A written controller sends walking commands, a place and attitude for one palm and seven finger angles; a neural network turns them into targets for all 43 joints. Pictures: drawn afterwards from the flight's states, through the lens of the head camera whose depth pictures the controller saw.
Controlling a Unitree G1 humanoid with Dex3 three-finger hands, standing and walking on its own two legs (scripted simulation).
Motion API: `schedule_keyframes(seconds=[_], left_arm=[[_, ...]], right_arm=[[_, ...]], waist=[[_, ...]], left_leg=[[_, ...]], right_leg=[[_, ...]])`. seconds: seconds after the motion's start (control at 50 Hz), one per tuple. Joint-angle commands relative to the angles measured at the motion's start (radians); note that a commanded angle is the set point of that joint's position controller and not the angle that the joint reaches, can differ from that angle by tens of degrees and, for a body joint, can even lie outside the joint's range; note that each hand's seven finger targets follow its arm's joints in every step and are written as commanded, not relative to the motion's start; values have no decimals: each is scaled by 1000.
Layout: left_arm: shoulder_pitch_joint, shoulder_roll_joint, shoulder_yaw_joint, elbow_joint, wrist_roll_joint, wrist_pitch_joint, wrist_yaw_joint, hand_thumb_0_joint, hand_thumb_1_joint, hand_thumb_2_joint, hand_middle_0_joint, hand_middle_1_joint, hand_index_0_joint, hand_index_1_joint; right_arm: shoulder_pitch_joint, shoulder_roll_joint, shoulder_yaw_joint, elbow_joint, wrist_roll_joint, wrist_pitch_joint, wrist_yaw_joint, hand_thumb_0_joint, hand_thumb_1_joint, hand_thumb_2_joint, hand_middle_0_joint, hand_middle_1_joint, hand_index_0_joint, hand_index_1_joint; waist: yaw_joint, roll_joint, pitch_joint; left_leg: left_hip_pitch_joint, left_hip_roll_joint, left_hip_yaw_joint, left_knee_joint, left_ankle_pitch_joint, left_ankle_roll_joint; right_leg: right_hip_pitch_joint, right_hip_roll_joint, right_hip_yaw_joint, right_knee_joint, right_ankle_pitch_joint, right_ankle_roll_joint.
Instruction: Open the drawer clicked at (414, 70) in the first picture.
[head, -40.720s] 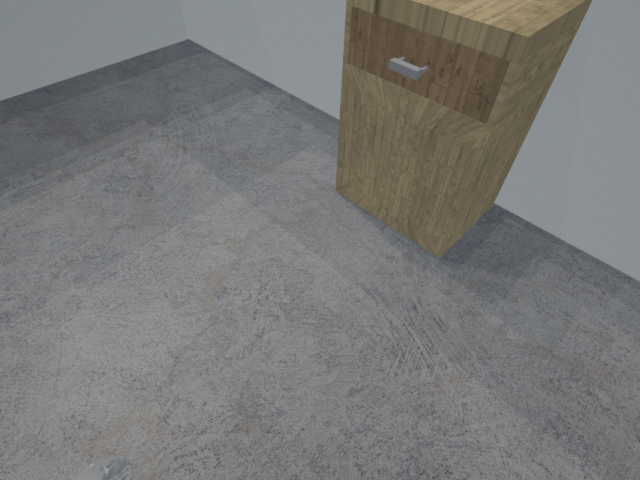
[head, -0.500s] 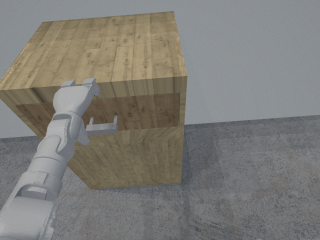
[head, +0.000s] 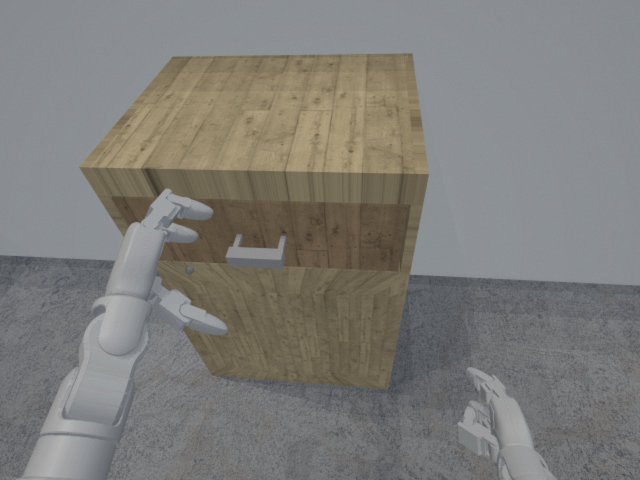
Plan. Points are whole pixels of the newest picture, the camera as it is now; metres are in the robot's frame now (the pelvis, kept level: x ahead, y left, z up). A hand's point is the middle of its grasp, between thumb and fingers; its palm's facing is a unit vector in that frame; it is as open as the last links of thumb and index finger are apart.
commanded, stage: draw the hand back to the body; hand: left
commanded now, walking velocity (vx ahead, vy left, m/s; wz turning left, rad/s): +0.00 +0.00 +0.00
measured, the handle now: (258, 248) +0.51 +0.20 -0.07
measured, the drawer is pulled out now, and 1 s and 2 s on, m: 0.00 0.00 0.00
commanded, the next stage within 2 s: step back with the hand held close in 0.88 s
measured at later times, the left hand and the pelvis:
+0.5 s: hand (114, 342) +0.20 +0.22 +0.15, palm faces +0.37 -0.86 -0.36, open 10.2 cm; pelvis -0.01 -0.01 +0.00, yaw +0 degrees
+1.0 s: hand (79, 384) +0.15 +0.23 +0.16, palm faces +0.43 -0.82 -0.37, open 7.5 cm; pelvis -0.03 -0.01 +0.00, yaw +1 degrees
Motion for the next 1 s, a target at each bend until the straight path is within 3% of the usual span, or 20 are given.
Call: schedule_keyframes(seconds=[0.0,0.06,0.12,0.22,0.24,0.32,0.44,0.52,0.56,0.6,0.66,0.68,0.72,0.76,0.92,0.96,0.98], left_arm=[[-162,127,205,-316,-240,-106,51,0,-255,405,-282,-1043,-282,-1043],[-69,118,222,-362,-256,-119,47,0,-150,450,-275,-975,-275,-975],[12,116,237,-454,-262,-136,46,0,-45,495,-268,-908,-268,-908],[160,104,248,-518,-270,-147,45,0,130,570,-255,-795,-255,-795],[174,101,245,-547,-269,-151,46,0,165,585,-252,-772,-252,-772],[312,121,292,-583,-272,-161,55,0,305,645,-242,-683,-242,-683],[459,140,334,-656,-274,-180,60,0,515,735,-228,-548,-228,-548],[561,138,356,-687,-274,-191,63,0,655,795,-218,-458,-218,-458],[588,146,367,-706,-269,-192,60,0,725,825,-213,-413,-213,-413],[533,119,330,-695,-270,-193,60,0,795,855,-207,-367,-207,-367],[498,134,342,-681,-264,-196,68,0,900,900,-200,-300,-200,-300],[507,115,329,-668,-263,-199,70,0,900,900,-200,-300,-200,-300],[505,118,333,-660,-264,-200,72,0,900,900,-200,-300,-200,-300],[489,130,339,-679,-259,-202,72,0,900,900,-200,-300,-200,-300],[521,121,345,-672,-263,-197,69,0,900,900,-200,-300,-200,-300],[514,129,346,-685,-260,-195,66,0,900,900,-200,-300,-200,-300],[522,199,440,-696,-247,-215,74,0,900,900,-200,-300,-200,-300]], right_arm=[[-34,-93,-14,-119,-23,-92,-26,0,-900,-900,200,300,200,300],[-34,-94,-17,-113,-28,-107,-21,0,-900,-900,200,300,200,300],[-28,-87,-19,-121,-36,-125,-15,0,-900,-900,200,300,200,300],[-32,-91,-30,-120,-36,-142,-8,0,-900,-900,200,300,200,300],[-36,-93,-34,-120,-36,-146,-9,0,-900,-900,200,300,200,300],[-31,-96,-45,-111,-37,-160,-12,0,-900,-900,200,300,200,300],[-29,-94,-57,-107,-34,-180,-16,0,-900,-900,200,300,200,300],[-28,-88,-60,-105,-34,-197,-20,0,-900,-900,200,300,200,300],[-31,-86,-65,-105,-32,-205,-23,0,-900,-900,200,300,200,300],[-28,-85,-60,-101,-30,-209,-26,0,-900,-900,200,300,200,300],[-32,-87,-63,-91,-35,-222,-36,0,-900,-900,200,300,200,300],[-30,-83,-58,-90,-36,-225,-38,0,-900,-900,200,300,200,300],[-32,-80,-56,-89,-38,-228,-39,0,-900,-900,200,300,200,300],[-36,-82,-56,-90,-38,-235,-38,0,-900,-900,200,300,200,300],[-38,-74,-50,-87,-43,-238,-32,0,-900,-900,200,300,200,300],[-40,-77,-51,-88,-42,-239,-30,0,-900,-900,200,300,200,300],[-19,-127,-66,-118,-46,-198,-35,0,-900,-900,200,300,200,300]], waist=[[-42,-40,-203],[-36,0,-148],[-31,31,-175],[-30,-37,-155],[-31,-17,-152],[-22,-40,-154],[-19,-55,-103],[-13,-25,-77],[-13,-24,-60],[-32,-51,-9],[-30,-56,3],[-30,-35,8],[-23,-51,-1],[-21,-26,-8],[-11,-49,-33],[-10,-20,-27],[-61,-49,54]], left_leg=[[111,17,16,-65,379,-4],[92,19,16,-86,367,-13],[97,18,13,-81,403,-16],[75,21,9,-84,366,-14],[79,19,14,-83,355,-12],[64,17,14,-78,333,-8],[38,15,12,-74,252,-4],[27,14,11,-69,211,-7],[33,14,11,-60,195,-7],[20,15,4,-69,143,-4],[37,10,4,-65,101,0],[33,8,5,-69,86,-1],[30,8,-2,-75,74,-1],[37,7,-5,-75,83,-2],[26,12,-9,-82,137,-6],[28,10,-11,-82,145,-8],[-59,22,-64,-39,109,7]], right_leg=[[136,25,-20,-60,326,-11],[133,25,-17,-85,309,-17],[159,16,-12,-80,342,-17],[154,19,-15,-84,310,-12],[147,16,-10,-86,305,-11],[153,11,-9,-85,292,-9],[112,8,0,-101,207,-4],[90,10,4,-112,157,-5],[65,13,14,-130,135,-5],[31,10,14,-143,71,0],[4,11,25,-173,5,0],[10,8,19,-171,-13,2],[19,7,18,-168,-32,-1],[22,8,24,-171,-24,-5],[70,8,11,-142,57,-5],[67,9,15,-147,64,-9],[-74,-29,79,-190,66,-7]])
